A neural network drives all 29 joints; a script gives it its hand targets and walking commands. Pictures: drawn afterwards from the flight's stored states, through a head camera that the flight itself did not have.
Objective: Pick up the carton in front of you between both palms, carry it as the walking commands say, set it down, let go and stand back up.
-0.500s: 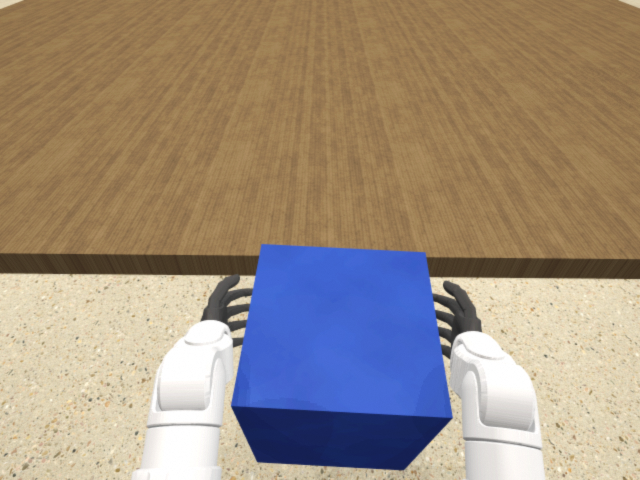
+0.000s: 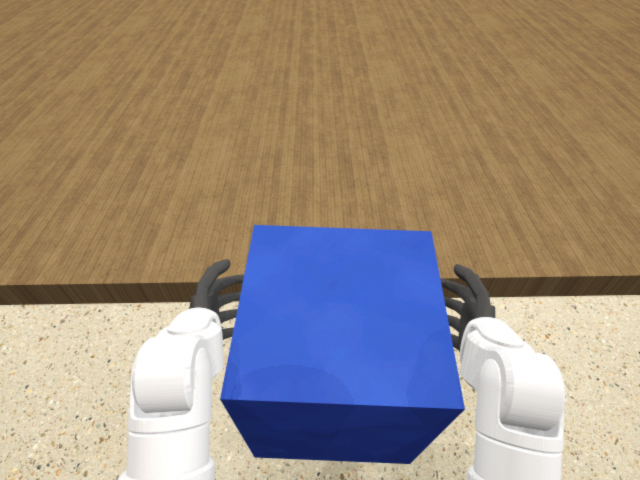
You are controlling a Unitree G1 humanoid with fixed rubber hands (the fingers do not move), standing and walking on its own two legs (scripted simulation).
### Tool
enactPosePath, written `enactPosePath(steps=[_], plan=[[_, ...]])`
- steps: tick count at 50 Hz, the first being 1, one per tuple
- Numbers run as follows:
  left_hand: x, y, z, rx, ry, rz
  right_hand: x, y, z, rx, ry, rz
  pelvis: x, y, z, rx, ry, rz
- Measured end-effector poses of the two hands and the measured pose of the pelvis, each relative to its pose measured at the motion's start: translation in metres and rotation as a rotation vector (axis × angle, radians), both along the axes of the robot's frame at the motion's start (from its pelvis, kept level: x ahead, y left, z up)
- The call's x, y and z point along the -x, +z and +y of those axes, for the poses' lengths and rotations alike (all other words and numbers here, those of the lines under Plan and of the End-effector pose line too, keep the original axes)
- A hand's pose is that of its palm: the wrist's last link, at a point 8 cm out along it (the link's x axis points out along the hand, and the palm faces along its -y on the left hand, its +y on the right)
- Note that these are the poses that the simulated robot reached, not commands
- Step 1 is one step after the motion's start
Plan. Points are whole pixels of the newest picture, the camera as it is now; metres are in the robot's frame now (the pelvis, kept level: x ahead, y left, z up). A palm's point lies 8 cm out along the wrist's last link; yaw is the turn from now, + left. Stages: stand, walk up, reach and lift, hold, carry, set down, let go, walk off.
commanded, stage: carry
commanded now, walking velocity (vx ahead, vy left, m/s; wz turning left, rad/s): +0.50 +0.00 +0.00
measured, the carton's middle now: (336, 352) +0.28 -0.01 +0.02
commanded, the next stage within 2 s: none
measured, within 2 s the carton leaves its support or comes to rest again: neither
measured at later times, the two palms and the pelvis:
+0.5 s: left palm (235, 140) +0.62 +0.16 +0.12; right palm (413, 144) +0.60 -0.14 +0.12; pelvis +0.32 +0.03 +0.00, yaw -4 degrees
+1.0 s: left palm (268, 47) +0.99 +0.14 +0.13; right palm (397, 47) +1.00 -0.16 +0.13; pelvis +0.60 -0.01 +0.00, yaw -1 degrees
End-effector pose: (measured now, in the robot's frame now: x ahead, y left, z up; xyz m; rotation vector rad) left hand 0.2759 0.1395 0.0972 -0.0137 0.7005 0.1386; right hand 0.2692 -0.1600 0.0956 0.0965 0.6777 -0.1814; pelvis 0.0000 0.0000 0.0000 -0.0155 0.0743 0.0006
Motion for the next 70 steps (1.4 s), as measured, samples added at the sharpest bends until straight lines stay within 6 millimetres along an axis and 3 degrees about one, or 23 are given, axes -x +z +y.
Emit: enactPosePath(steps=[6, 11, 16, 22, 29, 34, 38, 44, 47, 51, 56, 63, 70], plan=[[-0.052, 0.001, 0.004, 0.007, 0.071, 0.074, -0.072, 0.003, 0.005, 0.002, 0.067, 0.073, -0.063, 0.022, -0.013, -0.034, 0.009, 0.017], [-0.114, 0.016, 0.008, 0.006, 0.082, 0.023, -0.136, 0.015, 0.008, 0.008, 0.082, 0.021, -0.124, 0.028, -0.012, -0.051, -0.004, 0.021], [-0.19, 0.018, 0.01, 0.009, 0.046, -0.02, -0.201, 0.017, 0.01, 0.015, 0.049, -0.022, -0.197, 0.019, -0.001, -0.041, -0.014, 0.008], [-0.299, 0.014, 0.02, 0.051, -0.004, -0.108, -0.294, 0.023, 0.02, 0.035, -0.015, -0.109, -0.29, -0.008, 0.02, -0.043, -0.049, -0.024], [-0.406, 0.036, 0.018, 0.068, -0.049, -0.075, -0.383, 0.044, 0.019, 0.015, -0.089, -0.077, -0.365, 0.016, 0.033, -0.009, -0.067, -0.001], [-0.488, 0.063, 0.016, 0.042, -0.069, -0.116, -0.466, 0.073, 0.016, 0.052, -0.059, -0.114, -0.422, 0.023, 0.031, 0.002, -0.051, 0.009], [-0.554, 0.073, 0.013, 0.005, -0.061, -0.1, -0.54, 0.082, 0.013, 0.074, -0.014, -0.096, -0.475, 0.021, 0.022, -0.004, -0.04, 0.008], [-0.653, 0.068, 0.004, -0.049, -0.031, -0.061, -0.656, 0.069, 0.003, 0.08, 0.065, -0.059, -0.557, -0.004, -0.001, -0.023, -0.017, -0.014], [-0.69, 0.053, 0.001, -0.078, -0.017, -0.001, -0.701, 0.049, 0.0, 0.052, 0.089, -0.002, -0.58, -0.007, -0.006, -0.006, -0.02, -0.009], [-0.723, 0.032, 0.001, -0.048, 0.015, 0.074, -0.74, 0.031, 0.0, 0.025, 0.084, 0.072, -0.603, 0.003, -0.011, -0.015, -0.016, 0.014], [-0.758, 0.026, 0.002, 0.007, 0.058, 0.029, -0.774, 0.028, 0.002, -0.007, 0.042, 0.028, -0.63, 0.011, -0.009, -0.029, -0.022, 0.036], [-0.795, 0.038, 0.002, 0.085, 0.015, -0.092, -0.792, 0.047, 0.003, 0.001, -0.031, -0.093, -0.672, 0.009, 0.006, -0.022, -0.038, 0.037], [-0.819, 0.058, 0.005, 0.026, -0.022, -0.065, -0.813, 0.06, 0.006, 0.028, -0.015, -0.064, -0.707, 0.013, 0.013, -0.011, -0.043, 0.034]])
